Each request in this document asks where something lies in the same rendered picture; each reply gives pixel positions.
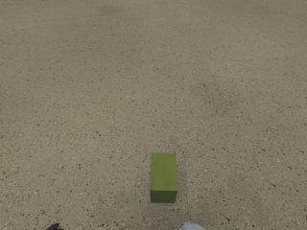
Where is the carton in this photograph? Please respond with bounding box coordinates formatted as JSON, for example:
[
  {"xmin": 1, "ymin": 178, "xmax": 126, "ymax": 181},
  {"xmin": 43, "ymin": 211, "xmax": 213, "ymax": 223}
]
[{"xmin": 150, "ymin": 152, "xmax": 178, "ymax": 203}]

